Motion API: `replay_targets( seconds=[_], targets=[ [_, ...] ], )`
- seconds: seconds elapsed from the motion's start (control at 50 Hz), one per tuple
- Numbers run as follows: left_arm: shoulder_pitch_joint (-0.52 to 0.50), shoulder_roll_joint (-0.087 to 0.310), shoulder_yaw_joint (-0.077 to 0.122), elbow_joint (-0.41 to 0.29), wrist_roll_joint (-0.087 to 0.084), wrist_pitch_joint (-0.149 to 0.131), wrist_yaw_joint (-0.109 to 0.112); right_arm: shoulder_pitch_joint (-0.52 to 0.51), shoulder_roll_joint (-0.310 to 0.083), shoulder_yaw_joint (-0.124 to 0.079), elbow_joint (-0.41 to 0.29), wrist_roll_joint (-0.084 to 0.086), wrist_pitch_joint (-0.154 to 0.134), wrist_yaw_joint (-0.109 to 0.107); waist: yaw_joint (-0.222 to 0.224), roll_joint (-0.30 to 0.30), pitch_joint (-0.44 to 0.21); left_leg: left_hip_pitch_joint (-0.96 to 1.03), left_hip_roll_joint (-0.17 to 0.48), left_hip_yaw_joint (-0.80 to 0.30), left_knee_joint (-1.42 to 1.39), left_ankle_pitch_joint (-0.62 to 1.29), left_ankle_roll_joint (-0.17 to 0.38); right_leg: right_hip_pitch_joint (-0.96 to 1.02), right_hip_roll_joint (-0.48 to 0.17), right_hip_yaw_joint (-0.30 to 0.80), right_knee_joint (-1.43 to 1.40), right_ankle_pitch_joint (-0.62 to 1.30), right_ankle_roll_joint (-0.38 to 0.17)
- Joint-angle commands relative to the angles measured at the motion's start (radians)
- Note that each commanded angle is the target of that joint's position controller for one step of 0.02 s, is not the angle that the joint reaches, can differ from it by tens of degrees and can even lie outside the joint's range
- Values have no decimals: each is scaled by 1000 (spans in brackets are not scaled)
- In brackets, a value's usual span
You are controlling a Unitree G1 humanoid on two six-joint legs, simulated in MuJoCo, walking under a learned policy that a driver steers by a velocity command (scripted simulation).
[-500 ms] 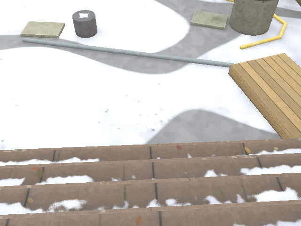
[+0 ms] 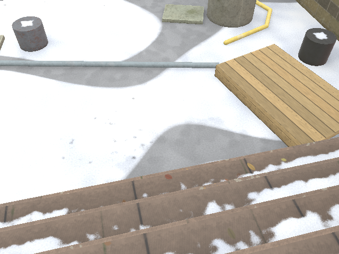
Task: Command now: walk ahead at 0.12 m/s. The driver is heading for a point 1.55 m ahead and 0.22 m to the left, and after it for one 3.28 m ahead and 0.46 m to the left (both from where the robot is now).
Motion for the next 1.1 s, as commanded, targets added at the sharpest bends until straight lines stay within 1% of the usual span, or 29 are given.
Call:
replay_targets(
  seconds=[0.02, 0.04, 0.06, 0.08, 0.1, 0.12, 0.14, 0.16, 0.18, 0.2, 0.22, 0.24, 0.28, 0.3, 0.32, 0.36, 0.38, 0.4, 0.44, 0.52, 0.76, 0.92, 0.94, 0.96, 0.98, 1.0, 1.04, 1.06, 1.1],
  targets=[
    [656, 268, 98, 149, -31, 17, -18, 121, -87, -35, -29, 26, 8, 99, 214, -220, -383, -645, 33, -83, 710, -121, -75, 1141, -323, 134, 406, 1092, -305],
    [533, 257, 104, 105, 2, 27, -28, 20, -161, -52, -96, 48, 7, 95, 210, -45, -338, -740, 67, -114, 780, -149, -101, 1012, -347, 202, 412, 1096, -316],
    [347, 204, 90, 58, -7, 32, -38, -83, -150, -41, -157, 54, 3, 90, 166, 69, -259, -781, 134, -109, 663, -118, -108, 822, -353, 192, 354, 830, -279],
    [188, 99, 41, 12, -8, 32, -47, -95, -84, -16, -159, 60, -1, 75, 94, 179, -142, -685, 219, -182, 447, 17, -107, 506, -336, 173, 290, 540, -208],
    [138, 58, 13, 18, -33, 25, -52, -80, -45, 1, -153, 66, -8, 67, 42, 142, 5, -547, 235, -172, 322, 106, -124, 193, -284, 119, 215, 464, -168],
    [212, 14, 6, 44, -38, 0, -26, 7, -41, -5, -100, 51, -12, 54, 33, 126, 87, -397, 261, -158, 158, 380, -118, -50, -193, 49, 157, 325, -176],
    [255, 19, 1, 70, -31, -18, -20, 24, -48, -9, -84, 46, -12, 54, 26, 44, 128, -311, 247, -126, 143, 502, -129, -178, -140, 34, 140, 264, -162],
    [236, 24, -4, 69, -40, -35, -11, 60, -74, -24, -38, 21, -5, 71, 21, 152, 120, -231, 260, -130, -111, 799, -130, -272, -96, -4, 173, 67, -144],
    [218, 61, -6, 62, -41, -48, -5, 3, -111, -49, -49, 1, -6, 75, 18, 116, 107, -131, 245, -90, -229, 921, -138, -333, -61, 3, 179, 31, -91],
    [166, 122, 5, 53, -30, -49, -13, -14, -123, -58, -63, 4, 2, 78, -2, 44, 78, -39, 213, -69, -196, 947, -148, -414, -53, 32, 220, 30, -69],
    [136, 159, 15, 36, -39, -49, -26, -4, -148, -74, -73, 10, 1, 69, -20, 34, 47, -3, 199, -74, -254, 899, -161, -397, -89, 65, 236, 55, -70],
    [129, 138, 4, 41, -45, -45, -39, 12, -157, -86, -71, 15, -11, 54, -42, 16, 16, 71, 203, -97, -263, 865, -165, -388, -115, 94, 256, 72, -75],
    [137, 117, -2, 56, -71, -33, -73, 12, -150, -96, -61, 44, -20, 26, -46, 88, 21, 80, 229, -119, -475, 866, -176, -259, -139, 149, 301, -7, -55],
    [217, 112, 10, 68, -93, -18, -77, -119, -188, -96, -84, 51, -23, 21, 36, 165, 13, 53, 233, -117, -635, 826, -151, -151, -80, 126, 281, -243, -17],
    [302, 124, 26, 78, -103, -1, -64, -230, -214, -97, -105, 44, -16, 19, 119, 182, 26, 30, 216, -111, -701, 749, -123, -90, -24, 109, 244, -493, 6],
    [302, 125, 41, 76, -84, 20, -27, -316, -215, -106, -132, 35, 4, 0, 156, 128, 29, 27, 177, -54, -726, 548, -107, -69, -31, 149, 204, -705, -40],
    [272, 109, 50, 58, -69, 13, -17, -333, -182, -106, -117, 27, 3, 11, 165, 186, 97, -88, 170, -77, -764, 433, -62, -52, 14, 43, 185, -783, -33],
    [212, 81, 44, 57, -75, 4, -18, -309, -165, -107, -109, 38, 4, 23, 129, 166, 129, -87, 182, -100, -819, 460, -47, -55, 29, 19, 196, -803, -15],
    [219, 68, 50, 71, -94, 1, -22, -298, -206, -123, -99, 51, -1, 39, 126, 155, 118, -50, 181, -87, -821, 639, -26, -4, 73, -25, 213, -606, -1],
    [196, 87, 67, 71, -74, -2, -9, -310, -201, -125, -94, 51, -6, 47, 122, 143, 24, -13, 170, -47, -791, 850, -35, 127, 92, -52, 249, -298, 17],
    [186, 80, 82, 117, -65, 3, -2, -373, -221, -153, -80, 51, -5, 41, 120, 131, 37, 49, 153, -42, -807, 888, -18, 90, 85, -58, 267, -335, 39],
    [198, 67, 85, 159, -62, 8, 3, -377, -216, -157, -66, 51, -10, 37, 122, 121, 54, 65, 139, -43, -820, 846, -11, 74, 75, -58, 269, -382, 43],
    [216, 87, 94, 166, -56, 10, 7, -354, -239, -167, -59, 46, -8, 32, 121, 122, 54, 68, 141, -47, -837, 716, 4, 73, 78, -61, 262, -499, 32],
    [223, 125, 113, 166, -37, 9, 17, -334, -287, -189, -57, 29, -8, 20, 117, 132, 84, 46, 148, -70, -860, 464, 45, 48, 88, -64, 270, -722, 6],
    [223, 131, 123, 165, -18, 8, 28, -304, -298, -200, -52, 10, -10, 8, 106, 142, 141, 7, 174, -124, -900, 219, 94, 0, 80, -39, 274, -895, -27],
    [237, 95, 121, 169, -7, 3, 41, -262, -276, -201, -44, -1, -17, -5, 98, 156, 189, -13, 213, -192, -927, 76, 149, -41, 69, -12, 297, -987, -61],
    [242, -11, 102, 170, -4, -16, 60, -173, -192, -182, -24, -4, -31, -33, 77, 200, 196, 57, 305, -333, -944, 47, 239, -113, 62, 7, 393, -946, -93],
    [231, -49, 93, 166, -12, -31, 64, -161, -168, -174, -31, 3, -32, -45, 72, 223, 174, 97, 343, -393, -950, 113, 271, -130, 71, -12, 458, -855, -89],
    [216, -70, 90, 148, -18, -53, 66, -208, -161, -162, -59, 16, -25, -57, 98, 206, 141, 85, 371, -426, -899, 334, 294, -86, 93, -39, 498, -708, -69]
  ],
)
Velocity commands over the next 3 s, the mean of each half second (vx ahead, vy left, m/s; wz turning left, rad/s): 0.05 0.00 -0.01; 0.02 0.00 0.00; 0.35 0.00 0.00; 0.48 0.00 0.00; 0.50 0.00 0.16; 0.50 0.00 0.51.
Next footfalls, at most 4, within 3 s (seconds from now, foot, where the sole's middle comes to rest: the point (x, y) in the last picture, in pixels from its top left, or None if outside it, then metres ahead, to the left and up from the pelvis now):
0.28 left None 0.13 0.15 -0.81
1.54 left None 0.41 0.14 -0.98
2.02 right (170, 245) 0.70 -0.09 -1.16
2.54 left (126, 217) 0.98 0.14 -1.33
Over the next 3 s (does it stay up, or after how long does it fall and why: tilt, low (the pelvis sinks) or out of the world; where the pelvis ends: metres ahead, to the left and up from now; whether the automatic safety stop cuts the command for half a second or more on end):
stays up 1.17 0.06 -0.74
